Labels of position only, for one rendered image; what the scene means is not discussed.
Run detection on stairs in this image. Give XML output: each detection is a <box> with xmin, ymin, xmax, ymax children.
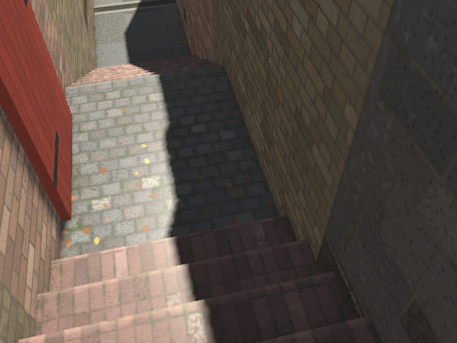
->
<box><xmin>71</xmin><ymin>55</ymin><xmax>218</xmax><ymax>86</ymax></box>
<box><xmin>18</xmin><ymin>215</ymin><xmax>382</xmax><ymax>343</ymax></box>

